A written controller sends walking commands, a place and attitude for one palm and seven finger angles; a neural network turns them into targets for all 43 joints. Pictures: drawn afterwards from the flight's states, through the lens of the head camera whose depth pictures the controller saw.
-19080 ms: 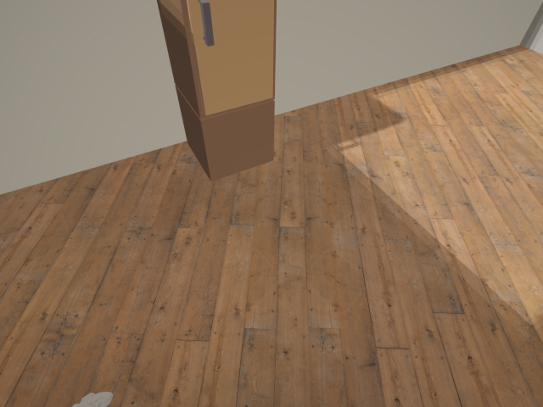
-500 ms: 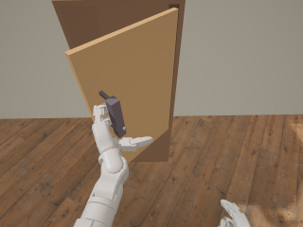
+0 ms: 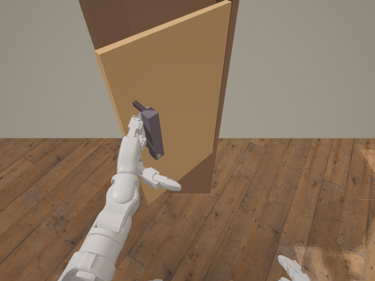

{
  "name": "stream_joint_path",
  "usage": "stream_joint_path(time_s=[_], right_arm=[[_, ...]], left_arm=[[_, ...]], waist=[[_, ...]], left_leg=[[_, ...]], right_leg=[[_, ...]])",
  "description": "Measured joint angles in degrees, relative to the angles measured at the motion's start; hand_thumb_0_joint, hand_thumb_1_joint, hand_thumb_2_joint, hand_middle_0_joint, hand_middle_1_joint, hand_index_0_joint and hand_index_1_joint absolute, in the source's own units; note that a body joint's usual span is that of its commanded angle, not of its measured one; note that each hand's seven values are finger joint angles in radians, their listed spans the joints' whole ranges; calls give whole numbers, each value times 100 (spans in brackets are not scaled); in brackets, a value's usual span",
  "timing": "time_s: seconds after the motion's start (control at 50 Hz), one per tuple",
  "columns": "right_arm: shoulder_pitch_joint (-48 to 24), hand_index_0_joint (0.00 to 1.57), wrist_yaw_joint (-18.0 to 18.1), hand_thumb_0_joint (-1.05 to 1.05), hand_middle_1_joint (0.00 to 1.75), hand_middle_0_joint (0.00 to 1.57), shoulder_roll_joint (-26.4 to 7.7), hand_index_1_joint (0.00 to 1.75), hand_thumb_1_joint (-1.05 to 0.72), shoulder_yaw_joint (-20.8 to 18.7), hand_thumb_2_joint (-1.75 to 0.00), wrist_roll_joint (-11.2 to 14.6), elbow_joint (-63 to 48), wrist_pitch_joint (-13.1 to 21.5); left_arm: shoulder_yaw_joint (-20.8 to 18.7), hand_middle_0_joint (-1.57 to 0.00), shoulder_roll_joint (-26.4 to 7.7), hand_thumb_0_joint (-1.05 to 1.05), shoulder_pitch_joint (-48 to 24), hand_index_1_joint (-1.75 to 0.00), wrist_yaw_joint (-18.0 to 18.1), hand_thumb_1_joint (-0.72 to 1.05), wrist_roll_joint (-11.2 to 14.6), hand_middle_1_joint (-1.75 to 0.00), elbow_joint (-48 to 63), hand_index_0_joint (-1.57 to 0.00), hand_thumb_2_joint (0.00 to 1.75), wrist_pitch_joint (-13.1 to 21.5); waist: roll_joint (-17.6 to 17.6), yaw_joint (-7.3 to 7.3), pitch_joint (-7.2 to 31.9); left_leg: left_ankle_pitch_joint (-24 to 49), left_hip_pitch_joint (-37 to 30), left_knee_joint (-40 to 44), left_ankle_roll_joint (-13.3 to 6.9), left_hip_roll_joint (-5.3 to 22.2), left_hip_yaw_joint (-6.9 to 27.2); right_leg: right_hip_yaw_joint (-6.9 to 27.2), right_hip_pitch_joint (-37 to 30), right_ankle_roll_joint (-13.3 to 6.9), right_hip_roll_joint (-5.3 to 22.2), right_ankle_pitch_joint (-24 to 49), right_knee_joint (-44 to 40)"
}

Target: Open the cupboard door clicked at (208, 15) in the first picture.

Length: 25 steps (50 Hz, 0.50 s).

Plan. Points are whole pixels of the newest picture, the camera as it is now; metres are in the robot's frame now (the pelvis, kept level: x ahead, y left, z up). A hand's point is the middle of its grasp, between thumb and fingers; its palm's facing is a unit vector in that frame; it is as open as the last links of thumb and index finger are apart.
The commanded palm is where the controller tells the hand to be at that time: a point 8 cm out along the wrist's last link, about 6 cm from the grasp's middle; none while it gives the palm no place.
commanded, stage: slide the hand sideways off the handle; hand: left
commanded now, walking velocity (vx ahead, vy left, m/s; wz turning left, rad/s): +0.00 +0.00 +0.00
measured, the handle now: (147, 130) +0.43 +0.12 +0.08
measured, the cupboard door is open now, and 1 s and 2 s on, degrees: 44 44 44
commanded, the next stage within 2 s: draw the hand back to the body in 1.00 s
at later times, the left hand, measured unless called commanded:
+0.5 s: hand (142, 173) +0.31 +0.11 +0.08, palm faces +0.03 -1.00 -0.02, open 16.4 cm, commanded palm +0.28 +0.17 +0.08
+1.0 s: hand (121, 193) +0.26 +0.15 +0.08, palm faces +0.03 -1.00 -0.05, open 16.3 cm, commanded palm +0.24 +0.20 +0.08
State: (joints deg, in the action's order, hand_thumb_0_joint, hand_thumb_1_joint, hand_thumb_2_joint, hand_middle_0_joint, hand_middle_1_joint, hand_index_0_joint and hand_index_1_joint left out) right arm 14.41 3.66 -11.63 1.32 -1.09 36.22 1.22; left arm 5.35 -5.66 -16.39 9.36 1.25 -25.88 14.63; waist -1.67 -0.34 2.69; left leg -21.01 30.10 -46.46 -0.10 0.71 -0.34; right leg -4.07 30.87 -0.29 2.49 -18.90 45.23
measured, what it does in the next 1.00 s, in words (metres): stands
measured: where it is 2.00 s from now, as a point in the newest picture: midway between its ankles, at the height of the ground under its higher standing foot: outside the picture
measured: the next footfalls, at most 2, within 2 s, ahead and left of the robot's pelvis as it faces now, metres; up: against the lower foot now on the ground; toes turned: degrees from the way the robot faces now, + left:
none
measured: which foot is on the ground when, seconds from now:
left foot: down 0.00-1.00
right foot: down 0.00-1.00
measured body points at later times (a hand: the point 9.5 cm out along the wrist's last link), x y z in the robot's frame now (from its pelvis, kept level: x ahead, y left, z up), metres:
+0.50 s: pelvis +0.02 -0.01 +0.01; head +0.04 -0.02 +0.46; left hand +0.30 +0.17 +0.09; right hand +0.20 -0.22 -0.08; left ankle +0.03 +0.12 -0.70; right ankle +0.04 -0.12 -0.70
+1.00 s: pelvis +0.04 -0.02 +0.00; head +0.05 -0.03 +0.45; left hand +0.26 +0.20 +0.09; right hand +0.22 -0.24 -0.08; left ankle +0.03 +0.12 -0.70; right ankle +0.04 -0.12 -0.70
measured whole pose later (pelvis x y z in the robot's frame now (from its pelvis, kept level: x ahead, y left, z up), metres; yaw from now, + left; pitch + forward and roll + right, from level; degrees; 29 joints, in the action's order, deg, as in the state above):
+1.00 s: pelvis +0.04 -0.02 +0.00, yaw +0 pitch +6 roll +0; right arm 14.0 2.9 -13.4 1.3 0.8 30.8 7.8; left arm -5.3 -9.9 18.9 -9.4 12.0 4.3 14.1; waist -2.5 1.2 4.4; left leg -24.1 27.8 -46.3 1.4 1.8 0.7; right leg -5.0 28.8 -1.3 1.4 -22.7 45.9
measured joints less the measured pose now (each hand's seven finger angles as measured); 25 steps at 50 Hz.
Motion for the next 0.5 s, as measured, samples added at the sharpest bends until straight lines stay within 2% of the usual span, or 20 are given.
stream_joint_path(time_s=[0.04, 0.1, 0.14, 0.2, 0.3, 0.5], right_arm=[[25, 20, 46, 1, 29, 20, -83, 30, -91, 17, -90, 101, 8, 97], [54, 20, 10, 2, 29, 20, -143, 30, -91, 18, -90, 166, -8, 235], [80, 20, -74, 2, 29, 20, -142, 30, -91, 13, -90, 157, -68, 299], [101, 20, -221, 2, 29, 20, -108, 30, -91, 8, -90, 119, -205, 340], [16, 20, -321, 2, 29, 20, -34, 30, -91, 39, -90, 94, -377, 289], [-177, 20, -231, 2, 29, 20, -26, 30, -91, 74, -90, 138, -466, 326]], left_arm=[[-40, -19, -41, -2, -45, -36, -433, -50, 386, -35, -69, -9, 30, -10], [-185, -16, 100, -2, 7, -33, -591, -50, 671, -33, -71, -10, 30, -63], [-261, -14, 213, -1, 171, -32, -536, -50, 657, -32, 58, -11, 30, -47], [-246, -13, 298, -1, 571, -31, -455, -50, 469, -31, 407, -12, 30, 52], [-240, -12, 192, -1, 1143, -30, -498, -50, 273, -30, 949, -12, 30, 81], [-396, -14, -43, -1, 1959, -30, -863, -50, 520, -30, 1818, -14, 30, -88]], waist=[[-35, 18, -41], [-31, 34, -19], [1, 41, 27], [48, 50, 81], [92, 70, 54], [-9, 161, 6]], left_leg=[[14, -70, 39, -7, 2, 2], [48, -157, 145, -19, -10, -41], [63, -200, 214, -22, -14, -87], [51, -250, 266, -20, -6, -143], [-9, -337, 269, 4, 32, -164], [-81, -429, 283, 63, 67, -38]], right_leg=[[-3, -84, 13, -4, 32, -70], [39, -144, 30, 3, 70, -152], [84, -150, 37, 5, 77, -179], [140, -153, 36, -6, 56, -178], [161, -211, 13, -45, -6, -155], [36, -365, -32, -78, -99, -209]])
